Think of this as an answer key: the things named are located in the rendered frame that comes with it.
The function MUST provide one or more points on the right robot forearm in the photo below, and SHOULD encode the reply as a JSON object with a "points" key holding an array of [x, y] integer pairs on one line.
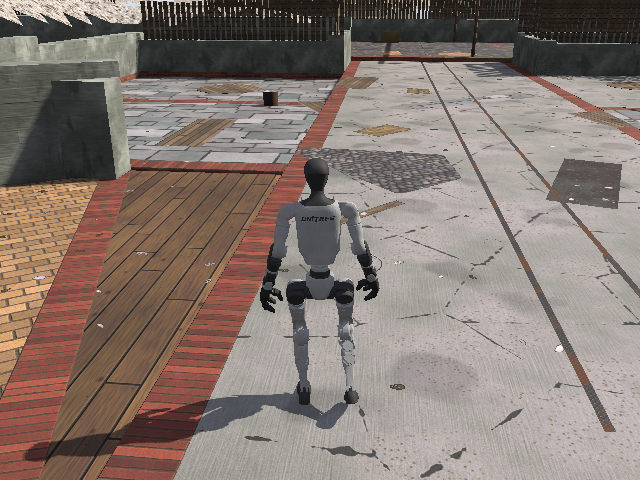
{"points": [[367, 265]]}

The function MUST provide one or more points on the robot right upper arm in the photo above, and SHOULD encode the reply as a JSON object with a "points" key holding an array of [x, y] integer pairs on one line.
{"points": [[350, 211]]}

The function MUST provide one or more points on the left robot thigh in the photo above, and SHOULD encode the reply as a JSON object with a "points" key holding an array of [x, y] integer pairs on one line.
{"points": [[297, 301]]}

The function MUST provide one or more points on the robot right hand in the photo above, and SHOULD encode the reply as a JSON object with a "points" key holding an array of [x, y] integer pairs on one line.
{"points": [[369, 285]]}

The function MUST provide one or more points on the left robot forearm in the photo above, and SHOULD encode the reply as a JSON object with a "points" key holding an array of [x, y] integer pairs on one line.
{"points": [[271, 271]]}

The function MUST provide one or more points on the robot left shin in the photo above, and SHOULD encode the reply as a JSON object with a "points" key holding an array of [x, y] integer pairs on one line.
{"points": [[301, 361]]}

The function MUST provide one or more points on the robot left hand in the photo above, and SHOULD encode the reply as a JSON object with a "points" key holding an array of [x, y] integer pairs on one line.
{"points": [[265, 296]]}

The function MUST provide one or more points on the robot left upper arm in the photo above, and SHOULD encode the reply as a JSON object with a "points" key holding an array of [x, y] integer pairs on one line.
{"points": [[286, 212]]}

